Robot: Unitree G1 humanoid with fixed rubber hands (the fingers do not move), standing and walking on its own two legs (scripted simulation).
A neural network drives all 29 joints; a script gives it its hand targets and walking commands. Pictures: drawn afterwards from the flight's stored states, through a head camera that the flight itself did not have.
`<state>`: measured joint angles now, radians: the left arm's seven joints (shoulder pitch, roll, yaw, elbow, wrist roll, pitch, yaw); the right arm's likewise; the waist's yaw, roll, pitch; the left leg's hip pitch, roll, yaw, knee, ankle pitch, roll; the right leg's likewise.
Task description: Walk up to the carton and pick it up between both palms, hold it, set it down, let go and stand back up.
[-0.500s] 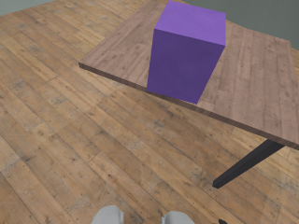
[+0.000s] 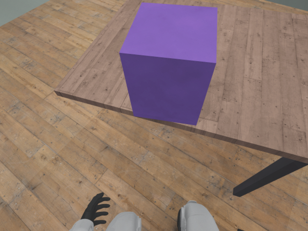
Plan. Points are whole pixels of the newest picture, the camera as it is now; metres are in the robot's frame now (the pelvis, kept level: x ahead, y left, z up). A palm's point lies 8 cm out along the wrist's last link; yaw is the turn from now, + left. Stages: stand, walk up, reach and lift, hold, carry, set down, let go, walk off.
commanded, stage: walk up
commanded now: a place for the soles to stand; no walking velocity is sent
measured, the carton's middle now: (170, 68) +0.51 -0.04 +0.08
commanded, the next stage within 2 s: none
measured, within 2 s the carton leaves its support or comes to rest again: neither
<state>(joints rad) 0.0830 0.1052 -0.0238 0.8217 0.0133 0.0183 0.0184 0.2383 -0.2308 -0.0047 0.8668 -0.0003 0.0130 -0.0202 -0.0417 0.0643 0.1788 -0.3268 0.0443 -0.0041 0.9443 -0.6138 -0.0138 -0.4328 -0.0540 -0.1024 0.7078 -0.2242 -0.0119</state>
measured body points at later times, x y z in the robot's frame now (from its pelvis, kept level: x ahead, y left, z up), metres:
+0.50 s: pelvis +0.01 +0.00 +0.02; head +0.03 +0.01 +0.47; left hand +0.08 +0.25 -0.13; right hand +0.13 -0.24 -0.11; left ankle -0.01 +0.12 -0.71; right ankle +0.09 -0.13 -0.71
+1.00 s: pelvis -0.02 +0.04 +0.02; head +0.01 +0.04 +0.47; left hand +0.06 +0.30 -0.13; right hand -0.02 -0.22 -0.13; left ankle -0.01 +0.12 -0.71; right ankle +0.03 -0.10 -0.68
